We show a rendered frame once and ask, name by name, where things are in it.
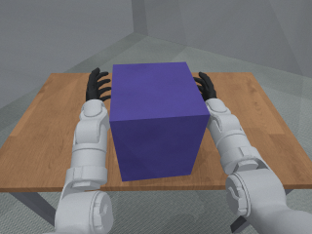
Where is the left robot forearm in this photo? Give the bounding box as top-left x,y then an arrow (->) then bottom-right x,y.
55,99 -> 110,230

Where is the table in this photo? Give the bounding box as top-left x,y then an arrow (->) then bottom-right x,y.
0,72 -> 312,234

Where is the right robot upper arm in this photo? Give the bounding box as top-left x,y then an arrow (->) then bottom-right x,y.
225,168 -> 312,234

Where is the carton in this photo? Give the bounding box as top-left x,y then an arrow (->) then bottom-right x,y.
109,61 -> 211,182

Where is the right robot hand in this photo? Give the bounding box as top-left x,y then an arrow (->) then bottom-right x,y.
193,71 -> 217,101

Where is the left robot upper arm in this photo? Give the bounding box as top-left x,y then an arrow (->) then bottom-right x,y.
43,190 -> 114,234

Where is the right robot forearm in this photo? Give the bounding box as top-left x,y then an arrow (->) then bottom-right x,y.
205,98 -> 287,203

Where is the left robot hand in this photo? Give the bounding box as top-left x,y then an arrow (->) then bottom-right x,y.
86,68 -> 111,101

